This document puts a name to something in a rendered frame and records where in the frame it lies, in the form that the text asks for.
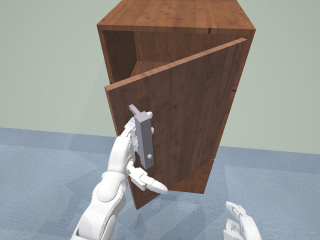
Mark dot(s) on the right robot hand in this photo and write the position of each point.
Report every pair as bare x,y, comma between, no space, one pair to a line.
245,230

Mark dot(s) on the left robot hand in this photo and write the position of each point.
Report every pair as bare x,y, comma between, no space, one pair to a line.
123,151

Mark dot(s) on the handle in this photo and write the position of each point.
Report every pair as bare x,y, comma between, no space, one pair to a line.
144,136

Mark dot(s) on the cupboard door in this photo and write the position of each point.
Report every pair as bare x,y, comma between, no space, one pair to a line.
188,99

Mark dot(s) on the robot left forearm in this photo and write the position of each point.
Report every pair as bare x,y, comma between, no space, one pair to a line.
108,199

